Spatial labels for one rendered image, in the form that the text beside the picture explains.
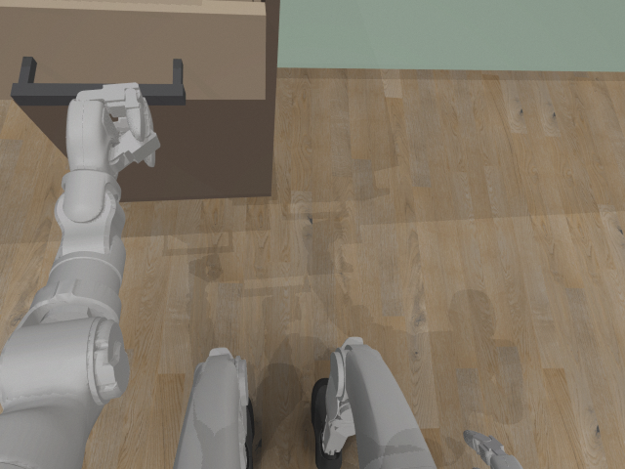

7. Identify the right robot hand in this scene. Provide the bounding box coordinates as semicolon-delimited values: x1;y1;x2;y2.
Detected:
463;430;523;469

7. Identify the handle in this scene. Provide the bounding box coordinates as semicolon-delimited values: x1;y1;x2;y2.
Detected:
11;57;186;106

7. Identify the drawer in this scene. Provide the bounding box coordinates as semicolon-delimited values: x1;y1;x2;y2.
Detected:
0;0;266;100

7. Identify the cabinet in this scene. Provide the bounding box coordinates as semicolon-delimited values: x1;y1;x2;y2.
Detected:
13;0;280;202

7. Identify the right robot shin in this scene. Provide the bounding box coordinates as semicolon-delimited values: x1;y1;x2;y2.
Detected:
321;337;381;453

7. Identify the robot left forearm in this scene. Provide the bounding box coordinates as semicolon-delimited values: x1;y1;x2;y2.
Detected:
0;169;126;409

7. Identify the right robot thigh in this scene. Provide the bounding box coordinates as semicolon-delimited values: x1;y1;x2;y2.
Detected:
330;344;437;469

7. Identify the left robot hand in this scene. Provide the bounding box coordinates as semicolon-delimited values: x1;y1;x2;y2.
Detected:
66;82;160;180

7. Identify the left robot upper arm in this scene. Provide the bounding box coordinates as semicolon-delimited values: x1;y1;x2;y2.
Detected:
0;317;130;469

